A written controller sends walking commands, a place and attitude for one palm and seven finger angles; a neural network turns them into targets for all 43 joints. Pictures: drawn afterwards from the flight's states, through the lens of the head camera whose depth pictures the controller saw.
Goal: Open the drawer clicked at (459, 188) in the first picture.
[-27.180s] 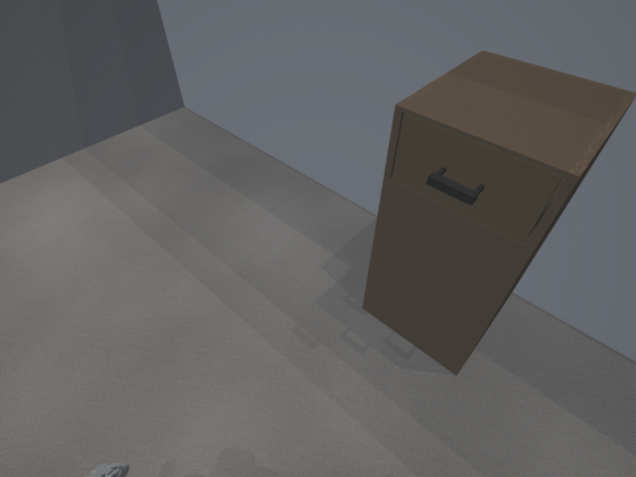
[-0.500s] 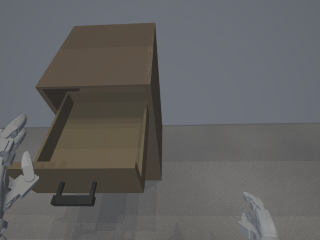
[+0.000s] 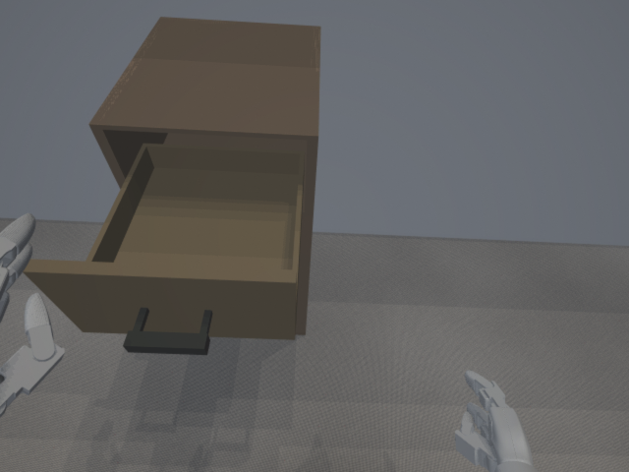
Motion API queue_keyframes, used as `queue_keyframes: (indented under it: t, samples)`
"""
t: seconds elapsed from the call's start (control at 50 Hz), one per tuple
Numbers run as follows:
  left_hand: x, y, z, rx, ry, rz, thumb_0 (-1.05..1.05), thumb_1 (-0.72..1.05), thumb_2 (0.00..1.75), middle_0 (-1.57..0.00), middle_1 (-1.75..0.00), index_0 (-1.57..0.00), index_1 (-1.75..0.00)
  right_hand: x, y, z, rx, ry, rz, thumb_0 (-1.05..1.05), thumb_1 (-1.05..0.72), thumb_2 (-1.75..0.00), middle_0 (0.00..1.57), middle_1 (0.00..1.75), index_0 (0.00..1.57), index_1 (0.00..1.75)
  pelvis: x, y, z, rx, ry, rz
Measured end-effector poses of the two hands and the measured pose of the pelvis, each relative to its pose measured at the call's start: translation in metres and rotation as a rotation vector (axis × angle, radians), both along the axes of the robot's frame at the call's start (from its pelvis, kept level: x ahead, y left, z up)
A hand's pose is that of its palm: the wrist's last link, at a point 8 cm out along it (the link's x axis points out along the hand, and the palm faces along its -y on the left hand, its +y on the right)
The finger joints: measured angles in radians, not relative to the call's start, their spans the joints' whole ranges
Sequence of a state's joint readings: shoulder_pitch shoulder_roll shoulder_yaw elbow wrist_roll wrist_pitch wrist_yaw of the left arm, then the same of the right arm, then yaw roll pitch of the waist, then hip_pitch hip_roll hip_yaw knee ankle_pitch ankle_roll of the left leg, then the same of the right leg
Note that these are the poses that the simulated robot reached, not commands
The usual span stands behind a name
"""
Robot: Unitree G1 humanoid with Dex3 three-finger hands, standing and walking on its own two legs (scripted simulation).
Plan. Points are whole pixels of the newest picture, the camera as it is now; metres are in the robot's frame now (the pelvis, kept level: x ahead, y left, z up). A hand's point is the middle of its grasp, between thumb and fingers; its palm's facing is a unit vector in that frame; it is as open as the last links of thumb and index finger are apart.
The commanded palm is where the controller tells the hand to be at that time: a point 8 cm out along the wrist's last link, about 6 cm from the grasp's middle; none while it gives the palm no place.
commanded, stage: step back with the hand held close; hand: left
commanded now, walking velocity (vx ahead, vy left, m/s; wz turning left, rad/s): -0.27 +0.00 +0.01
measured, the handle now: (171, 329) +0.30 +0.23 -0.04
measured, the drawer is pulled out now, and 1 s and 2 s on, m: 0.29 0.29 0.29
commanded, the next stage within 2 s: stop stepping back and stand still in 0.58 s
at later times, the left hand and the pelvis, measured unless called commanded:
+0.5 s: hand (66, 438) +0.13 +0.21 +0.15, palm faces +0.23 -0.84 -0.49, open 7.4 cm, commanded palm +0.04 +0.26 +0.18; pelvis -0.09 -0.02 +0.00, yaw +0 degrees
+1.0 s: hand out of the picture -0.02 +0.16 +0.15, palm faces +0.33 -0.82 -0.48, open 7.4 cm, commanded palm -0.08 +0.20 +0.18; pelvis -0.21 -0.08 +0.01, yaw +0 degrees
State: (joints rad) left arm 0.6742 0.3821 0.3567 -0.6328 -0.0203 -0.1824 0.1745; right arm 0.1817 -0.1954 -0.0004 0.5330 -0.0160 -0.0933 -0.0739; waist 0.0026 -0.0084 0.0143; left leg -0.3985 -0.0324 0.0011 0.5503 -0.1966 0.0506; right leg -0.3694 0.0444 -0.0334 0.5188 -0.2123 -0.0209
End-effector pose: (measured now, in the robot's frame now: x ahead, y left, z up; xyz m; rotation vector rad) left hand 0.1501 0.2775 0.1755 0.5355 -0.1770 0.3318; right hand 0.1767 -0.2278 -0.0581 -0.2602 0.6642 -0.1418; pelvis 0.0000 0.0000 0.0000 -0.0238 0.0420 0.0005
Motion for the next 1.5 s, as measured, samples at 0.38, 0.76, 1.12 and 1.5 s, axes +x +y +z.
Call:
queue_keyframes:
  t: [0.38,0.76,1.12,1.5]
  samples:
    - [-0.036,-0.039,0.009,-0.011,-0.020,-0.108,0.01,0.89,0.90,-0.21,-0.30,-0.22,-0.30,-0.087,-0.036,-0.007,0.041,0.088,-0.080,0.01,-0.90,-0.90,0.21,0.30,0.21,0.30,-0.059,-0.027,0.008,0.037,0.026,-0.028]
    - [-0.143,-0.079,0.023,0.096,-0.010,-0.143,0.01,0.89,0.90,-0.21,-0.30,-0.22,-0.30,-0.163,-0.041,-0.018,0.128,0.012,0.008,0.01,-0.90,-0.90,0.20,0.30,0.20,0.30,-0.166,-0.058,-0.001,0.015,-0.010,-0.041]
    - [-0.238,-0.084,0.009,0.026,-0.013,-0.041,0.01,0.89,0.90,-0.21,-0.30,-0.22,-0.30,-0.282,-0.113,-0.008,-0.042,0.082,-0.063,0.01,-0.90,-0.90,0.20,0.30,0.20,0.30,-0.237,-0.074,0.004,0.066,-0.016,0.025]
    - [-0.254,-0.099,0.001,-0.049,0.023,0.001,0.01,0.89,0.90,-0.21,-0.30,-0.21,-0.30,-0.275,-0.088,-0.006,0.048,0.089,0.009,0.01,-0.90,-0.90,0.20,0.30,0.20,0.30,-0.242,-0.091,0.014,0.063,-0.022,0.017]
